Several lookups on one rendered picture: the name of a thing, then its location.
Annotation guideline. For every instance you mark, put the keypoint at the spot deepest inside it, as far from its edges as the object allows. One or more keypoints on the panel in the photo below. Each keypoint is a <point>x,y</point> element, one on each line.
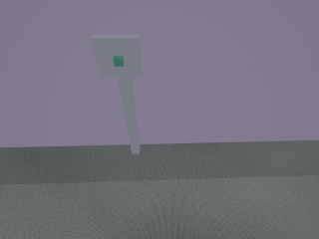
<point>106,46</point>

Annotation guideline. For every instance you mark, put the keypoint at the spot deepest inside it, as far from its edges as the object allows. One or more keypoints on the button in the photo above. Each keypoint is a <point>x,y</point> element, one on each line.
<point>118,60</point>

